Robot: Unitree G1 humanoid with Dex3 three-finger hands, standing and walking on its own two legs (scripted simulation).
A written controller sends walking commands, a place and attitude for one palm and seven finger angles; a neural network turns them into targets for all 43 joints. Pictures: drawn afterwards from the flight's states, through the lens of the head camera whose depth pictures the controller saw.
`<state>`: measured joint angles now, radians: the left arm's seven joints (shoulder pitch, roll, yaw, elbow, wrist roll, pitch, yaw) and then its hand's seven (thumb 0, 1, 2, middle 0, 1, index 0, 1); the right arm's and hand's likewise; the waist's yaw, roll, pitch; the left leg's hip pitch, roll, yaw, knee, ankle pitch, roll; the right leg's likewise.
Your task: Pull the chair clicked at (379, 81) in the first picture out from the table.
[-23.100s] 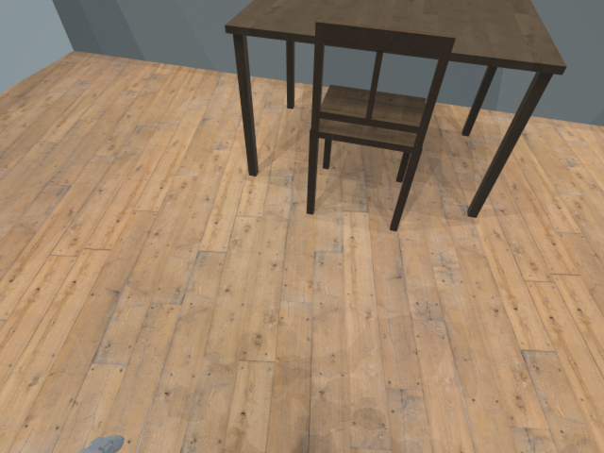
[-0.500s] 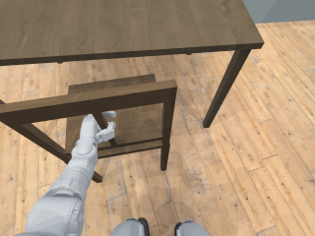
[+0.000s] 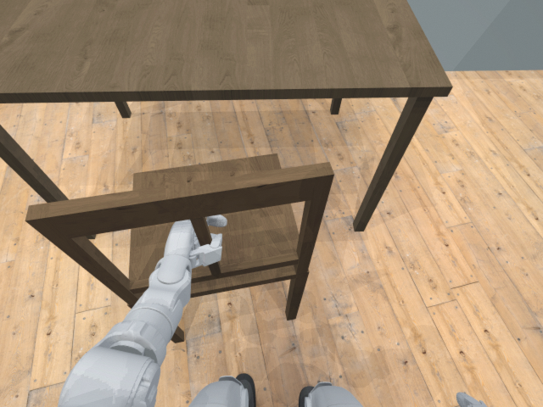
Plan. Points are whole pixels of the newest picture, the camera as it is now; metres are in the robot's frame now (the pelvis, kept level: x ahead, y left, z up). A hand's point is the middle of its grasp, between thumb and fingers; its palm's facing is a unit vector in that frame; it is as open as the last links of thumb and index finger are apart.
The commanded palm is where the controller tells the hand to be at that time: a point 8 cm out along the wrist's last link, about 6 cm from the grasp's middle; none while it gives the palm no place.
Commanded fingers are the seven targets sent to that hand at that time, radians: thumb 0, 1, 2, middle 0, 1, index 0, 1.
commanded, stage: step backward, pulling the chair out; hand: left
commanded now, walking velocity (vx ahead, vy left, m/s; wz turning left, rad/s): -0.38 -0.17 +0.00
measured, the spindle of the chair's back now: (207, 245) +0.39 +0.12 -0.09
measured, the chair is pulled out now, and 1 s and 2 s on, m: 0.19 0.32 0.56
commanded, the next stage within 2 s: stop walking, hand still on the chair in 1.86 s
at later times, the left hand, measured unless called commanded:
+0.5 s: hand (213, 274) +0.32 +0.10 -0.06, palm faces +0.07 -0.98 -0.19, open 5.4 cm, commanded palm +0.33 +0.15 -0.05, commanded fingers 0.00 0.90 0.90 -0.50 -1.45 -0.50 -1.45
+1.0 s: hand (210, 323) +0.24 +0.10 -0.05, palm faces +0.02 -0.98 -0.18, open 5.3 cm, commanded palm +0.24 +0.15 -0.05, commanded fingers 0.00 0.90 0.90 -0.50 -1.45 -0.50 -1.45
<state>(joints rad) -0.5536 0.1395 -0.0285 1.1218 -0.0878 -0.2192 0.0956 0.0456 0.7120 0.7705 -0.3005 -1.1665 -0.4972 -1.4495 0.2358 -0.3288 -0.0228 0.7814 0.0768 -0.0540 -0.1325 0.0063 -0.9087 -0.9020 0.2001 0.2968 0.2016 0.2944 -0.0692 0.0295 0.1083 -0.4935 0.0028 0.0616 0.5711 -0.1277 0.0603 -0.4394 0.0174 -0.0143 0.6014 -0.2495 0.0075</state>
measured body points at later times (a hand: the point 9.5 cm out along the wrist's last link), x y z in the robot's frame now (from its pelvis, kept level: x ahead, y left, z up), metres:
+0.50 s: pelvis -0.06 -0.04 +0.00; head +0.03 -0.07 +0.44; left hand +0.31 +0.15 -0.04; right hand -0.01 -0.32 -0.14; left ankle -0.01 +0.09 -0.69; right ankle -0.07 -0.18 -0.72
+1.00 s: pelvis -0.14 -0.03 +0.00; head -0.05 -0.05 +0.44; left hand +0.24 +0.15 -0.04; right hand -0.06 -0.29 -0.14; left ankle -0.12 +0.10 -0.71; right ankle -0.10 -0.17 -0.72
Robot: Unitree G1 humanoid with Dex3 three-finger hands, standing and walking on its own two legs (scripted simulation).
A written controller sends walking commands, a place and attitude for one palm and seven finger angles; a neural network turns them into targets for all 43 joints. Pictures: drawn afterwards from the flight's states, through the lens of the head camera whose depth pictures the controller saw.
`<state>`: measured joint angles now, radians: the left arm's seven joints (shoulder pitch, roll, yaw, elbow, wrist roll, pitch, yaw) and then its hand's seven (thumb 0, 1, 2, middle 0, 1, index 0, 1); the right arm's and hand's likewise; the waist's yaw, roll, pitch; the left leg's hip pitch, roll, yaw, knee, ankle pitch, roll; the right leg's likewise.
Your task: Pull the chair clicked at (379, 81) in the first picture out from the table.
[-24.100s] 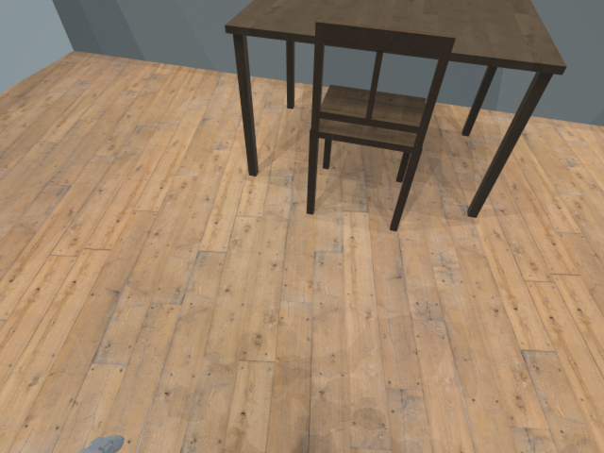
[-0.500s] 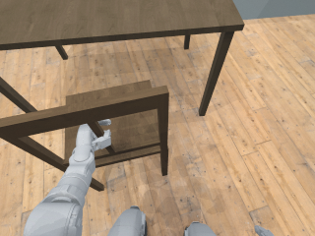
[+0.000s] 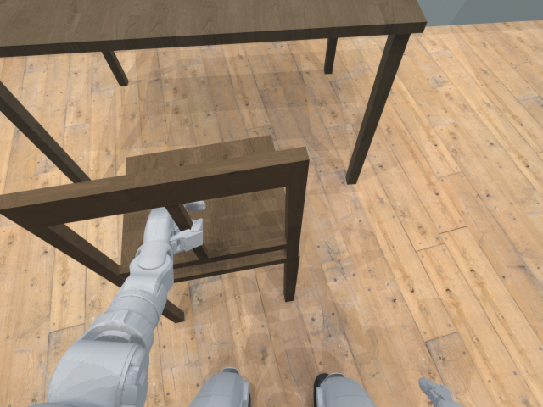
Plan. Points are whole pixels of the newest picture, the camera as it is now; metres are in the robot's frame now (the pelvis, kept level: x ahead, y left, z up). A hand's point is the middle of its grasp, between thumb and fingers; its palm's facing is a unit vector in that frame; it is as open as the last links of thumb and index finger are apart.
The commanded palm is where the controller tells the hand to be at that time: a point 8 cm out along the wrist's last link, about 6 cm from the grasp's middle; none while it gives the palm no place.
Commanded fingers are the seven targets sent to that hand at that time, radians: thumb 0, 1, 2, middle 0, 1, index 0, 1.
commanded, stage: step backward, pulling the chair out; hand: left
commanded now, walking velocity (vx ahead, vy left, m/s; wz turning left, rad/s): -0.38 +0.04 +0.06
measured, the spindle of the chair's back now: (189, 231) +0.40 +0.15 -0.09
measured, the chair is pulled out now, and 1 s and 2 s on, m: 0.32 0.56 0.68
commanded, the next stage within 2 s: stop walking, hand still on the chair in 0.86 s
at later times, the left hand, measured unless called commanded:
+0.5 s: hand (179, 304) +0.26 +0.15 -0.06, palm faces -0.01 -0.98 -0.17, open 5.3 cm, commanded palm +0.26 +0.20 -0.05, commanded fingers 0.00 0.90 0.90 -0.50 -1.45 -0.50 -1.45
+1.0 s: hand (170, 400) +0.14 +0.14 -0.05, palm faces -0.02 -0.99 -0.15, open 5.3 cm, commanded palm +0.12 +0.20 -0.04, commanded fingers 0.00 0.90 0.90 -0.50 -1.45 -0.50 -1.45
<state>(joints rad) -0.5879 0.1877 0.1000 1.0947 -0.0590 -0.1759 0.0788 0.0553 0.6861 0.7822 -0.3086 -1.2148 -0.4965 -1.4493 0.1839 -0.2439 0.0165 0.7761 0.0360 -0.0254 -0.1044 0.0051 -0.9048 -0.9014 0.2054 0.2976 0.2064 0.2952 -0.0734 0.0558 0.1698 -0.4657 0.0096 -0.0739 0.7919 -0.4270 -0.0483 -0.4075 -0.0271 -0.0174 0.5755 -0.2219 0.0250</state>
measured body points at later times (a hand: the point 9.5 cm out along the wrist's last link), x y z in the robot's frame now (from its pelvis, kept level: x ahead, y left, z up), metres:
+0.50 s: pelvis -0.12 +0.03 +0.00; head -0.03 +0.02 +0.44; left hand +0.26 +0.20 -0.04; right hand -0.04 -0.26 -0.13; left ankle -0.11 +0.16 -0.73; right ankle -0.04 -0.12 -0.73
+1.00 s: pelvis -0.24 +0.03 +0.00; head -0.16 +0.02 +0.44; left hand +0.13 +0.20 -0.04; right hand -0.16 -0.25 -0.13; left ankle -0.27 +0.17 -0.73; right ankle -0.16 -0.11 -0.73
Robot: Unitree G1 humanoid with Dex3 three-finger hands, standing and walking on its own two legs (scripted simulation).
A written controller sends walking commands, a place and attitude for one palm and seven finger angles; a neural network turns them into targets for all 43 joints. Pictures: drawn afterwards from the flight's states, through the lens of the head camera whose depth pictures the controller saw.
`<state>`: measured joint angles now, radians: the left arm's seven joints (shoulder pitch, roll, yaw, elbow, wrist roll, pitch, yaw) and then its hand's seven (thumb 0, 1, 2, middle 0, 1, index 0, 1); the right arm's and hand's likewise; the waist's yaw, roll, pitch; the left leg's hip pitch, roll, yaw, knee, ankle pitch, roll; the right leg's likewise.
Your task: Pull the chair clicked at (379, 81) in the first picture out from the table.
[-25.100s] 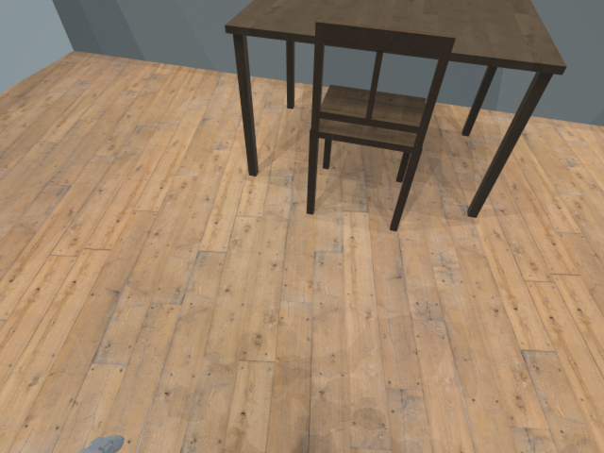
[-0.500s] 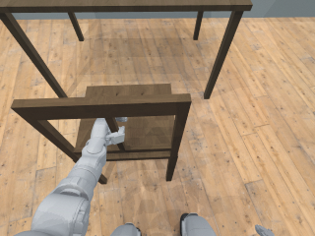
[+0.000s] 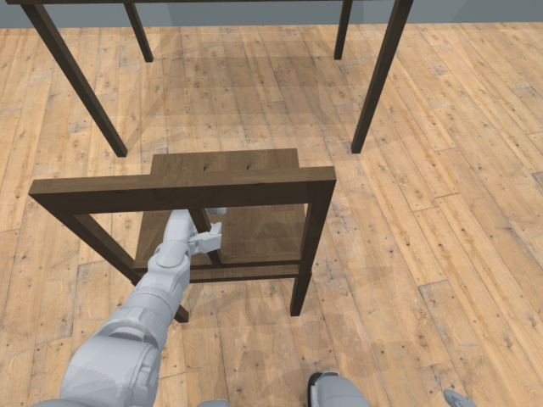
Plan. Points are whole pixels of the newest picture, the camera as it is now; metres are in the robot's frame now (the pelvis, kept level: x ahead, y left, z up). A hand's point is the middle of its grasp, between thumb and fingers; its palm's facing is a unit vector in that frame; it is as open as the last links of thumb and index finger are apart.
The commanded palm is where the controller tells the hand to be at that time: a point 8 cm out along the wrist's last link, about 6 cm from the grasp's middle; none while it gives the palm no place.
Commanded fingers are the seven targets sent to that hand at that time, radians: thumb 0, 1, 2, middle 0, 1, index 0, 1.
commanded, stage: stop walking, hand still on the chair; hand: left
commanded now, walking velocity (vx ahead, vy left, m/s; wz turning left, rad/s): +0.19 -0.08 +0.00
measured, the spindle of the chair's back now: (207, 236) +0.40 +0.11 -0.09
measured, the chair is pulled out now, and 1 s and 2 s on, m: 0.56 0.68 0.68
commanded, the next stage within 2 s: open the thumb and straighten the fingers in 1.02 s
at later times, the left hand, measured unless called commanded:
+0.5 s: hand (198, 302) +0.27 +0.11 -0.05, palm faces -0.02 -0.99 -0.16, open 5.3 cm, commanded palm +0.25 +0.16 -0.04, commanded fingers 0.00 0.90 0.90 -0.50 -1.45 -0.50 -1.45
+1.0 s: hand (198, 303) +0.27 +0.11 -0.05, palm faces -0.05 -0.99 -0.15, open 5.2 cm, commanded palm +0.25 +0.16 -0.04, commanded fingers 0.00 0.90 0.90 -0.50 -1.45 -0.50 -1.45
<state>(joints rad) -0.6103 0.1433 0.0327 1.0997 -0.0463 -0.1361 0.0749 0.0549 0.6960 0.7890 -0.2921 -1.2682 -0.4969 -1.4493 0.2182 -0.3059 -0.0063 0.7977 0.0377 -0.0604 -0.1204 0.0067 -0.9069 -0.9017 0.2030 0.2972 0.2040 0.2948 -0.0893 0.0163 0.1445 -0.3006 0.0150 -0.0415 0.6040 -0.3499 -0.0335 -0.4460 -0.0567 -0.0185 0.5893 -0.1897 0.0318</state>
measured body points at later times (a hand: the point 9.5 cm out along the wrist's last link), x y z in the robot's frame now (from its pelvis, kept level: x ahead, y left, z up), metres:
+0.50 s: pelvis -0.01 -0.01 +0.01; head +0.01 -0.03 +0.46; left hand +0.27 +0.16 -0.04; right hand +0.09 -0.26 -0.12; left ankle -0.02 +0.14 -0.72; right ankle +0.04 -0.13 -0.72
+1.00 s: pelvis +0.01 +0.00 +0.02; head +0.02 +0.00 +0.46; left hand +0.27 +0.16 -0.04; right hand +0.13 -0.24 -0.10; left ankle -0.02 +0.14 -0.72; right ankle +0.04 -0.13 -0.72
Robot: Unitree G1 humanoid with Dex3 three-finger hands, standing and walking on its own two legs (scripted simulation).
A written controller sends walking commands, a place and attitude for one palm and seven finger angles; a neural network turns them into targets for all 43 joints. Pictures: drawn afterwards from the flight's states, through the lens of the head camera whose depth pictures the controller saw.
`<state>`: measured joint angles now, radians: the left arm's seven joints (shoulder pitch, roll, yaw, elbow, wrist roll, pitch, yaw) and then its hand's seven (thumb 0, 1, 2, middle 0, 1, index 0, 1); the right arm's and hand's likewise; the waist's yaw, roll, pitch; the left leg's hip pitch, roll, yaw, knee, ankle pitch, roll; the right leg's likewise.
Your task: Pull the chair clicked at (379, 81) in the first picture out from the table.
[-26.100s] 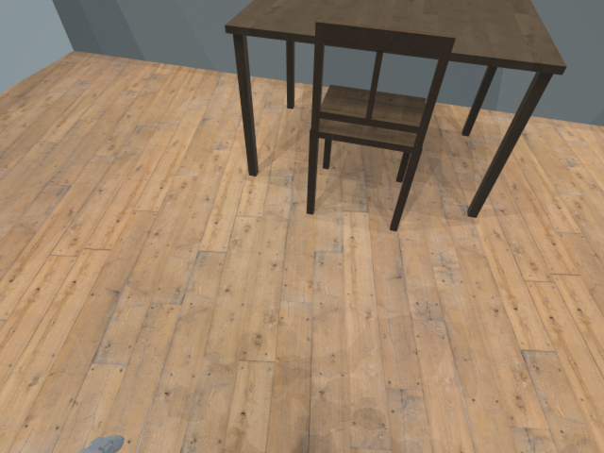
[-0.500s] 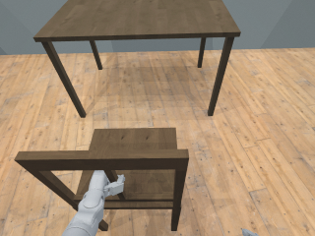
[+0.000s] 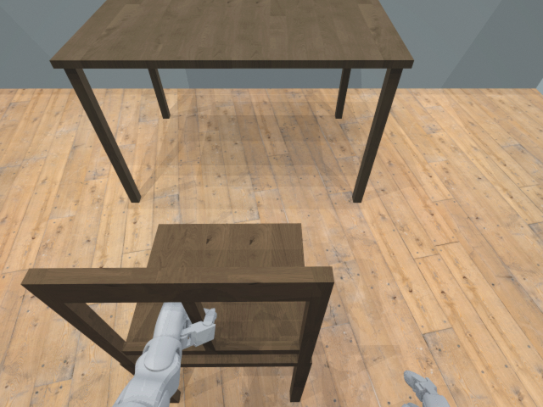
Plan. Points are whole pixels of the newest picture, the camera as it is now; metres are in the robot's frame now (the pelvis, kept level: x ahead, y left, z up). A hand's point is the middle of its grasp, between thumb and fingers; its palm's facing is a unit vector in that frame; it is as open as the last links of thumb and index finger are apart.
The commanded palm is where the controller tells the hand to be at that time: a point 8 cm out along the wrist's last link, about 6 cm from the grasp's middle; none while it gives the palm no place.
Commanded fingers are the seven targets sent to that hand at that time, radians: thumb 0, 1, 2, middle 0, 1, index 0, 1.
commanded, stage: stop walking, hand still on the chair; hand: left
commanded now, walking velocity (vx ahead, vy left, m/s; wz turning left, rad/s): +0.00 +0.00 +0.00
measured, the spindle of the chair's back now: (201, 324) +0.27 +0.14 -0.11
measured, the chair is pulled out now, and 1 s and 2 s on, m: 0.68 0.68 0.68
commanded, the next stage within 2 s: open the thumb and straighten the fingers in 0.02 s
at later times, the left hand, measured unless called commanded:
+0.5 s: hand (205, 321) +0.26 +0.13 -0.07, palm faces +0.00 -0.99 -0.15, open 11.7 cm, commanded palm +0.24 +0.17 -0.05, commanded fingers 0.00 -0.55 0.20 -0.25 -0.73 -0.25 -0.73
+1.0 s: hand (196, 327) +0.26 +0.14 -0.07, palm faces +0.01 -0.99 -0.13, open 17.4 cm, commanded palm +0.23 +0.19 -0.05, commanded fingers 0.00 -0.55 0.20 0.00 0.00 0.00 0.00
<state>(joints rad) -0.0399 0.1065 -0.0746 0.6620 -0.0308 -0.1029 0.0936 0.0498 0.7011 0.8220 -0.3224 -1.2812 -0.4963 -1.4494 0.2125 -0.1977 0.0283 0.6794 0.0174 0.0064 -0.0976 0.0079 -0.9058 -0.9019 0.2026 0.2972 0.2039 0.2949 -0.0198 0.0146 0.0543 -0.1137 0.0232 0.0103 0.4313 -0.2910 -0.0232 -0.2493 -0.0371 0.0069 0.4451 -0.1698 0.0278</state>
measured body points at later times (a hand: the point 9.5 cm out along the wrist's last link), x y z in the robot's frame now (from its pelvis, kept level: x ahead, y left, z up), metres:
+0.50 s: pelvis +0.00 +0.00 -0.02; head +0.04 -0.02 +0.43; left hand +0.26 +0.18 -0.05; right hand +0.15 -0.25 -0.13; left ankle -0.04 +0.13 -0.74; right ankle +0.04 -0.14 -0.74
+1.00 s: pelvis +0.01 -0.01 -0.04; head +0.06 -0.02 +0.41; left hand +0.25 +0.19 -0.06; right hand +0.18 -0.25 -0.13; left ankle -0.04 +0.13 -0.74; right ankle +0.04 -0.14 -0.74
